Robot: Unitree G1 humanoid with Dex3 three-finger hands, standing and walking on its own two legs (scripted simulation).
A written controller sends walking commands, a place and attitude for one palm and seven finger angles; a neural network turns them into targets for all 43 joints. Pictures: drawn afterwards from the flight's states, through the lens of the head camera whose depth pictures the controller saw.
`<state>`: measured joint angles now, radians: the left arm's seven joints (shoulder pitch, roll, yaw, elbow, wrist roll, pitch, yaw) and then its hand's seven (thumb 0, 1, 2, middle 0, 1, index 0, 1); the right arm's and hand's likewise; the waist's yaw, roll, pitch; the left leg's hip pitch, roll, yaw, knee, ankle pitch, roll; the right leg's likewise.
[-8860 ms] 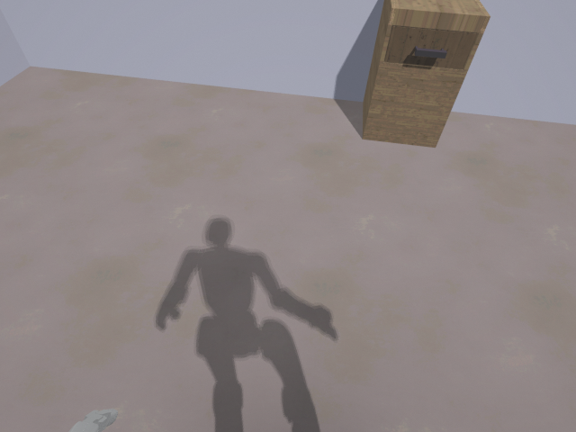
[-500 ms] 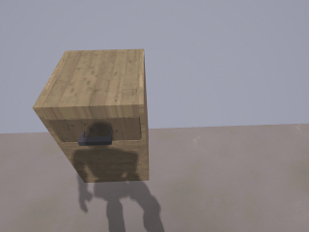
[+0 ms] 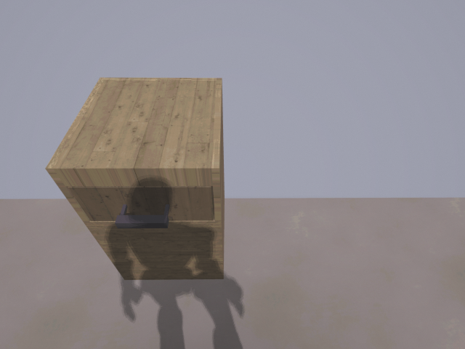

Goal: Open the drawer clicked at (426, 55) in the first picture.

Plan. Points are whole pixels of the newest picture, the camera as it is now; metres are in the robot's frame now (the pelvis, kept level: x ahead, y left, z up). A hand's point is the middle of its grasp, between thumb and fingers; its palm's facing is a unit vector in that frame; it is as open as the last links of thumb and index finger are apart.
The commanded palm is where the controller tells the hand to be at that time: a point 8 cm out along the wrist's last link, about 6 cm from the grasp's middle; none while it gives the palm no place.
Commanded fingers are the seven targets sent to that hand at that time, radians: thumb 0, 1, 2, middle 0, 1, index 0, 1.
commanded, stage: come to a stop and stand still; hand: left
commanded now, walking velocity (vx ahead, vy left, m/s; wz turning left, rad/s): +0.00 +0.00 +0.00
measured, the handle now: (144, 214) +0.49 +0.29 -0.21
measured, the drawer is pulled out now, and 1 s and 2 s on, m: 0.00 0.00 0.00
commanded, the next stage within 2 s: look again from close up in 0.20 s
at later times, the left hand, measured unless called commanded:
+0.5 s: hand out of the picture +0.00 +0.16 -0.17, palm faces +0.04 -0.98 -0.21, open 7.4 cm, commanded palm none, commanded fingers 0.00 0.90 0.90 -0.20 -0.30 -0.20 -0.30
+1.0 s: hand out of the picture -0.01 +0.15 -0.17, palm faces +0.07 -0.98 -0.21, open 7.4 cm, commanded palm none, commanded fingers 0.00 0.90 0.90 -0.20 -0.30 -0.20 -0.30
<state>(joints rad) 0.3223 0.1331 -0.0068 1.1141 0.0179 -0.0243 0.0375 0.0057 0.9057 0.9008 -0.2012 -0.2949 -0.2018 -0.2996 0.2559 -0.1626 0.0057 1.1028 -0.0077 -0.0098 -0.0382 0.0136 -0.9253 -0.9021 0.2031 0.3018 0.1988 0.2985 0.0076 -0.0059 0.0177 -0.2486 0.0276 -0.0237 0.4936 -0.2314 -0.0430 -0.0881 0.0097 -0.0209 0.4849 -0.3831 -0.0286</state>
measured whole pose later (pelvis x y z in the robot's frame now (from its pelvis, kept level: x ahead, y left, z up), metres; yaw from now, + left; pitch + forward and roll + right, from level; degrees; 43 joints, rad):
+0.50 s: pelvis +0.02 -0.01 +0.00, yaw +0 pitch -1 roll +1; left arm 0.32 0.14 0.00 1.11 0.02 -0.02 0.04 0.01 0.91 0.90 -0.20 -0.29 -0.20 -0.30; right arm 0.26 -0.16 0.01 1.13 -0.01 0.00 -0.04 0.01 -0.92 -0.90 0.20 0.30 0.20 0.30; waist 0.01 0.00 0.03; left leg -0.20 0.04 -0.03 0.46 -0.24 -0.06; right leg -0.04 0.02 -0.02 0.45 -0.39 -0.04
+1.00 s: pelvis +0.02 -0.02 +0.00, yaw +1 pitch -1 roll +2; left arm 0.34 0.13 0.01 1.10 0.02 -0.01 0.05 0.01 0.91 0.90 -0.20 -0.29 -0.20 -0.30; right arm 0.26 -0.16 0.01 1.11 0.00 0.02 -0.04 0.01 -0.91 -0.90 0.20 0.30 0.20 0.30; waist 0.01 0.00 0.04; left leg -0.22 0.04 -0.03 0.49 -0.25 -0.06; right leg -0.05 0.03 -0.04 0.47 -0.40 -0.06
